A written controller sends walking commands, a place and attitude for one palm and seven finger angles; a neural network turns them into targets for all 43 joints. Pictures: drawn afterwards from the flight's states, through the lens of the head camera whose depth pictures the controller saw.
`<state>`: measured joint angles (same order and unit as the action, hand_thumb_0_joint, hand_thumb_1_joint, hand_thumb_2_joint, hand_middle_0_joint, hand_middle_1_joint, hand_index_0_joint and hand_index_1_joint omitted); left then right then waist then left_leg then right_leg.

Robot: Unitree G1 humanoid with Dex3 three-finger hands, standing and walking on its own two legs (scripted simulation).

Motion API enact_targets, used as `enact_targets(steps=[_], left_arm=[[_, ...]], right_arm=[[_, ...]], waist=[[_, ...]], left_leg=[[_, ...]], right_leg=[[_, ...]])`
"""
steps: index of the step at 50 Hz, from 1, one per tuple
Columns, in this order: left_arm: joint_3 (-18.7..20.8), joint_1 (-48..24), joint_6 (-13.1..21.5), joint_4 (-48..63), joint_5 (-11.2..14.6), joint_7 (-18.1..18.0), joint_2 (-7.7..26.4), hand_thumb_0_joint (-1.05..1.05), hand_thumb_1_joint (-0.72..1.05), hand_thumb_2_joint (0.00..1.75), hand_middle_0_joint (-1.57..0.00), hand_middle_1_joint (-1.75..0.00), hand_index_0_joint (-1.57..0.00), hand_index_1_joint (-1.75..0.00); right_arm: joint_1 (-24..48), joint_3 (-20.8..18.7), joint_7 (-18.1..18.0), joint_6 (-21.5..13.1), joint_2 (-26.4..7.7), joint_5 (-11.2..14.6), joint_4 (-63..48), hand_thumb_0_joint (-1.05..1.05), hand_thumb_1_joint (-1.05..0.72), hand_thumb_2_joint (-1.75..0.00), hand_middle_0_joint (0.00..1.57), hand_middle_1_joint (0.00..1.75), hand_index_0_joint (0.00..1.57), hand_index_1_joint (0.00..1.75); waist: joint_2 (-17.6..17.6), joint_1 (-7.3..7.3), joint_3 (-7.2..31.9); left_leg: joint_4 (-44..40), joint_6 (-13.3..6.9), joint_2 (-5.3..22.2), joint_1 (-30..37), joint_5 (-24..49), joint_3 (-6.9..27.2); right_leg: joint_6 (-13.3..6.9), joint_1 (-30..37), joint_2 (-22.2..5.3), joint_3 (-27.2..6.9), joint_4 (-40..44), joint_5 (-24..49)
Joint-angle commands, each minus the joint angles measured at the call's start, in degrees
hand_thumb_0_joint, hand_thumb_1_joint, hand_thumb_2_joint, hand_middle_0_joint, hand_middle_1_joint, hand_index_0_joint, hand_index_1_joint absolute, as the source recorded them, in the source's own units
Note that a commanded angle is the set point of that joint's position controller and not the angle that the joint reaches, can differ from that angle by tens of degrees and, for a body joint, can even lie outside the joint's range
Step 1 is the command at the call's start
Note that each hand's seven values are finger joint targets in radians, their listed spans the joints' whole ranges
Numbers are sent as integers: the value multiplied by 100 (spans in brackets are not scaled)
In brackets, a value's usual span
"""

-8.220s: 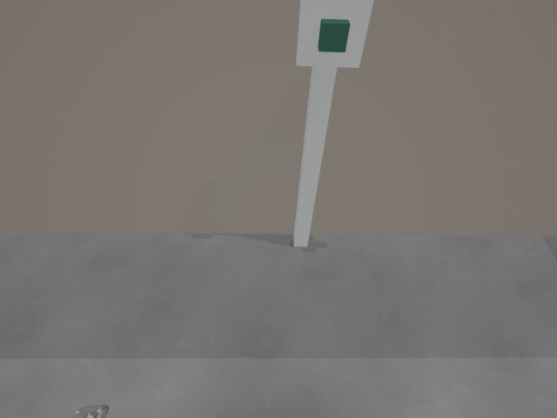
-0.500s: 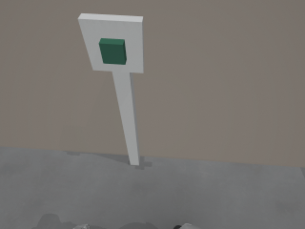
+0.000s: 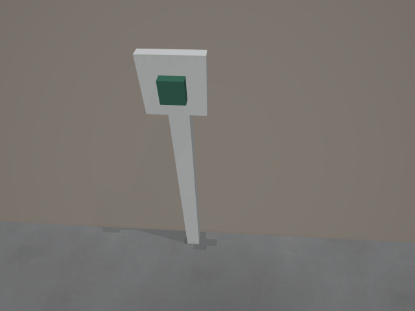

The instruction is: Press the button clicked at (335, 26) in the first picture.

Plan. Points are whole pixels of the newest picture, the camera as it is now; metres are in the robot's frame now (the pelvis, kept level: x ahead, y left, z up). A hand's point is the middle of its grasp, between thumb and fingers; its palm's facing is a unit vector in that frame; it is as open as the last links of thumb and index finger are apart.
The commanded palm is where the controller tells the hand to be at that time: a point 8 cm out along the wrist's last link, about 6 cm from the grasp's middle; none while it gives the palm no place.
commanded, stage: come to a stop and stand still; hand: left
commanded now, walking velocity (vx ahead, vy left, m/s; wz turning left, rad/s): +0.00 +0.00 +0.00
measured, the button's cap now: (172, 89) +0.56 +0.13 +0.16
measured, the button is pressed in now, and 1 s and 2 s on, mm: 0 0 0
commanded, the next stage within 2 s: look again from close up in 0.08 s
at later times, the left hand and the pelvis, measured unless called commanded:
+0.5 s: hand out of the picture +0.07 +0.19 -0.15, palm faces -0.01 -0.96 -0.28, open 7.3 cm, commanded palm none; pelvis +0.01 -0.02 +0.01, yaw +0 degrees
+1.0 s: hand out of the picture +0.03 +0.15 -0.17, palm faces +0.01 -0.98 -0.21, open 7.3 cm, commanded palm none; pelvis +0.03 -0.03 +0.01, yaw -1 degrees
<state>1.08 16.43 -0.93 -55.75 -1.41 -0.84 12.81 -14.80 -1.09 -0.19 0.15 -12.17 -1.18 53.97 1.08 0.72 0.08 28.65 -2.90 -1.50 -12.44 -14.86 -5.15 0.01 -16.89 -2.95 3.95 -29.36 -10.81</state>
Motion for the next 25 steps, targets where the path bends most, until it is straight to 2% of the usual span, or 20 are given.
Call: enact_targets(steps=[1, 6, 8, 13, 17, 25], left_arm=[[149, -87, 201, 286, 15, -57, 873, 0, 90, 90, -20, -30, -20, -30], [137, -245, 233, 156, 27, -62, 978, 0, 90, 90, -20, -30, -20, -30], [123, -253, 247, 68, 38, -60, 1004, 0, 90, 90, -20, -30, -20, -30], [97, -371, 278, -94, 56, -65, 1080, 0, 90, 90, -20, -30, -20, -30], [67, -417, 278, -202, 65, -73, 1081, 0, 90, 90, -20, -30, -20, -30], [34, -440, 287, -299, 69, -93, 1039, 0, 90, 90, -20, -30, -20, -30]], right_arm=[[33, -252, -58, -160, -1008, -6, -196, 0, -90, -90, 20, 30, 20, 30], [13, -216, -50, -165, -1062, -2, 59, 0, -90, -90, 20, 30, 20, 30], [24, -196, -51, -181, -1089, 2, 169, 0, -90, -90, 20, 30, 20, 30], [10, -153, -52, -192, -1134, 16, 398, 0, -90, -90, 20, 30, 20, 30], [44, -113, -53, -186, -1131, 20, 531, 0, -90, -90, 20, 30, 20, 30], [28, -68, -60, -156, -1070, 30, 679, 0, -90, -90, 20, 30, 20, 30]], waist=[[-97, -72, -188], [-165, -96, -203], [-73, -88, -151], [-180, -108, -94], [-83, -98, -153], [-179, -117, -168]], left_leg=[[-1223, -62, 804, -611, -738, 1028], [-1228, -11, 780, -504, -588, 965], [-1233, 3, 781, -400, -436, 921], [-1166, 50, 766, -187, -61, 804], [-1207, 77, 785, -128, 42, 776], [-1179, 124, 780, 4, 236, 708]], right_leg=[[-221, 395, -307, -555, 549, -235], [-239, 424, -391, -677, 777, -412], [-250, 470, -417, -703, 835, -335], [-269, 578, -494, -775, 1013, -239], [-261, 640, -502, -769, 1092, -149], [-252, 735, -520, -823, 1272, -42]])
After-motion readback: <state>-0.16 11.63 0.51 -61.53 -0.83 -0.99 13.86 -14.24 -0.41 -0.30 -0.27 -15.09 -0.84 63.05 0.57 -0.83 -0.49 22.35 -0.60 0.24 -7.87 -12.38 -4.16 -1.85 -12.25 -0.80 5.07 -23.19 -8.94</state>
